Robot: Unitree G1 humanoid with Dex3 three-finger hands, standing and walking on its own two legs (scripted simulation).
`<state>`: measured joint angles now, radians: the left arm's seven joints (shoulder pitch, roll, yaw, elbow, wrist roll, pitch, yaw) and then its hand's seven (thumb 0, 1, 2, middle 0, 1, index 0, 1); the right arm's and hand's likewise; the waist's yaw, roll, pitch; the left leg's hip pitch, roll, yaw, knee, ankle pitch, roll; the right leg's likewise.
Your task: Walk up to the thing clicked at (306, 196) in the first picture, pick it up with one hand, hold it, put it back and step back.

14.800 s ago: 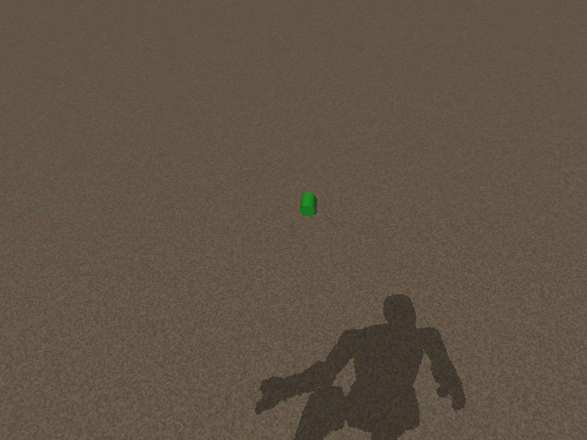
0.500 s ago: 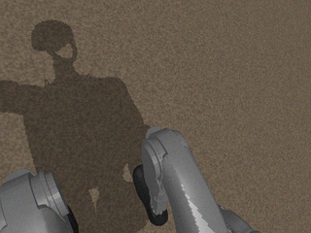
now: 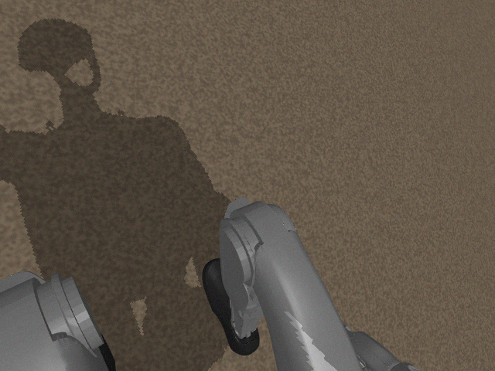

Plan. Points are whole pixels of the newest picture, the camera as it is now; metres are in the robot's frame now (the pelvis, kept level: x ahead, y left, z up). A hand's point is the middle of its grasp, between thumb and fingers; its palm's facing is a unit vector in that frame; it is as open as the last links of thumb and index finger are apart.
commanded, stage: rest palm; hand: left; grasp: from above
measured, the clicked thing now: out of the picture +0.45 +0.36 -0.27
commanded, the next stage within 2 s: close in 0.36 s
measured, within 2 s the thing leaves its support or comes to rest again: neither
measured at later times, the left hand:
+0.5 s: hand out of the picture +0.44 +0.35 -0.24, palm faces -0.42 -0.20 -0.89, open 14.3 cm
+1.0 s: hand out of the picture +0.44 +0.36 -0.24, palm faces -0.42 -0.21 -0.88, open 13.8 cm
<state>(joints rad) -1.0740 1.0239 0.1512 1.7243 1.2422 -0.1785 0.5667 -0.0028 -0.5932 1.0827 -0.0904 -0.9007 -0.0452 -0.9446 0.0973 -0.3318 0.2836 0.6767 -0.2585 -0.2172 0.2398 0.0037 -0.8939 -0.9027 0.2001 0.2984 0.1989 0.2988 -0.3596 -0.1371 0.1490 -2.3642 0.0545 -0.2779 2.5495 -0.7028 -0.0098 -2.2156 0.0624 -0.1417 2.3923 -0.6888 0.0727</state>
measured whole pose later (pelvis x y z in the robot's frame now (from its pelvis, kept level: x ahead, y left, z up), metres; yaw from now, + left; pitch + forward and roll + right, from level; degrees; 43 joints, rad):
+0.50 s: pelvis +0.00 +0.00 +0.00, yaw -1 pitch +26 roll -14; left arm -1.08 1.05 0.12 1.73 1.22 -0.19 0.57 0.00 -0.57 1.08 -0.10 -0.94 -0.07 -0.97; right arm 0.08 -0.35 0.32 0.65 -0.26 -0.24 0.24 0.00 -0.90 -0.90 0.20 0.30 0.20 0.30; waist -0.36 -0.16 0.18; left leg -2.36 0.06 -0.29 2.56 -0.71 -0.01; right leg -2.20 0.07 -0.15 2.39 -0.68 0.08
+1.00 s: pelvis +0.00 +0.00 +0.00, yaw -1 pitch +27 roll -15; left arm -1.08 1.09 0.13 1.72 1.23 -0.22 0.55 0.00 -0.45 0.97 -0.13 -0.96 -0.13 -0.96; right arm 0.08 -0.35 0.34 0.65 -0.26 -0.21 0.22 0.00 -0.89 -0.90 0.20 0.30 0.20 0.30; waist -0.36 -0.16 0.18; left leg -2.35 0.05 -0.30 2.55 -0.70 -0.01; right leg -2.20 0.07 -0.16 2.38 -0.68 0.07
